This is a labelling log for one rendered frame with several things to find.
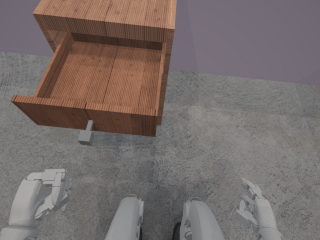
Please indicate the left robot thigh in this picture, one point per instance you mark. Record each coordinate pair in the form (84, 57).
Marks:
(128, 216)

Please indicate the robot right forearm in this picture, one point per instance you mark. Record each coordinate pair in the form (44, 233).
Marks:
(269, 234)

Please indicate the robot left forearm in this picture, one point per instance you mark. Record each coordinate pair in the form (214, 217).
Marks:
(12, 232)

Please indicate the cabinet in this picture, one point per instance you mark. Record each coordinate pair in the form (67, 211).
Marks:
(147, 20)

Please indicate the drawer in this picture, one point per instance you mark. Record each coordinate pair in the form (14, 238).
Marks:
(115, 82)

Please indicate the right robot hand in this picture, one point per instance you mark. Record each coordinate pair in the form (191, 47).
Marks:
(260, 214)

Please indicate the handle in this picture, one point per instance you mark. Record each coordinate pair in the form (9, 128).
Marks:
(86, 137)

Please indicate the left robot hand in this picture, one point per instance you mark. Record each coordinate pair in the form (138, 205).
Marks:
(51, 186)

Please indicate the right robot thigh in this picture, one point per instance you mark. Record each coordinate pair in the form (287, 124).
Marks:
(199, 218)

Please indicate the robot thigh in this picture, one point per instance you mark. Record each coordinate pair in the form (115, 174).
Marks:
(199, 218)
(128, 216)

